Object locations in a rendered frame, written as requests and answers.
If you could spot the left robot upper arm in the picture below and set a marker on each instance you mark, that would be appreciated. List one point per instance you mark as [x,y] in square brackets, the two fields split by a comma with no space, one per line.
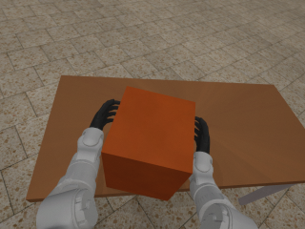
[73,209]

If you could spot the right robot hand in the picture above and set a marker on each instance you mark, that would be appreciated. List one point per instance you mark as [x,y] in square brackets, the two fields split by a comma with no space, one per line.
[202,139]

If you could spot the left robot forearm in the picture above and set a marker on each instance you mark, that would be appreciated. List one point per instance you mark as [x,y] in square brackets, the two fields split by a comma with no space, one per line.
[83,169]

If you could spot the table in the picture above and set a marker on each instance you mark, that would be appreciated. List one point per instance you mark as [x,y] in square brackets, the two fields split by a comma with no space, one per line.
[255,137]

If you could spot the right robot upper arm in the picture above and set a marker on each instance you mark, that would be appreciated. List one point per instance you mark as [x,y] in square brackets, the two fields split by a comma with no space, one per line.
[222,216]

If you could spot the right robot forearm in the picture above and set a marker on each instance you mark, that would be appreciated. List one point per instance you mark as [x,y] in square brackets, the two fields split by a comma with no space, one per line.
[203,189]

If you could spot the left robot hand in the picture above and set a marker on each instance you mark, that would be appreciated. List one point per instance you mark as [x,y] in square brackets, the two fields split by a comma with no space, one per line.
[101,117]

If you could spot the carton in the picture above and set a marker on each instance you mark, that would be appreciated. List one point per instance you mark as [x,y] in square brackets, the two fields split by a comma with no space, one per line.
[149,148]

